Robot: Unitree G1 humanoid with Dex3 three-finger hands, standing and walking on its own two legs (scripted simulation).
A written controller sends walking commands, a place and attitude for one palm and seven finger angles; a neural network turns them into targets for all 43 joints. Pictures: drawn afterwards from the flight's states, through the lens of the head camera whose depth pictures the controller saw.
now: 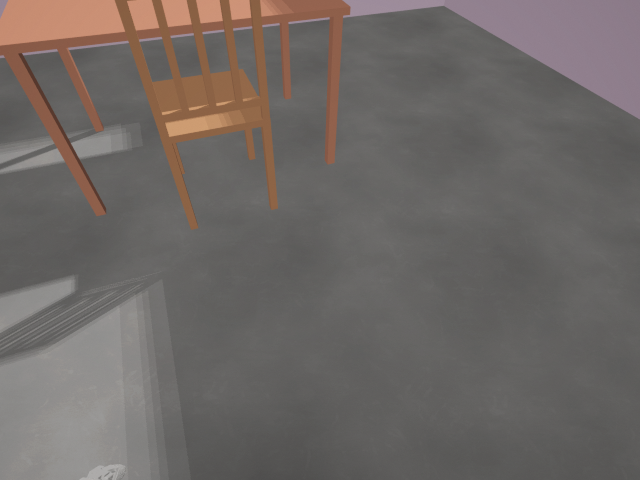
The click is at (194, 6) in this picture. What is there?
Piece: chair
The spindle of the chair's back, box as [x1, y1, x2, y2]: [187, 0, 216, 106]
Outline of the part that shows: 187,0 209,106 216,105 195,0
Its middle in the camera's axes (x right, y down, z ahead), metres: -0.37 -0.57 +1.21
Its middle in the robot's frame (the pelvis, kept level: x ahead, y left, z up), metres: +1.27 +0.44 -0.05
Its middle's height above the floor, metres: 0.72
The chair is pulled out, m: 0.00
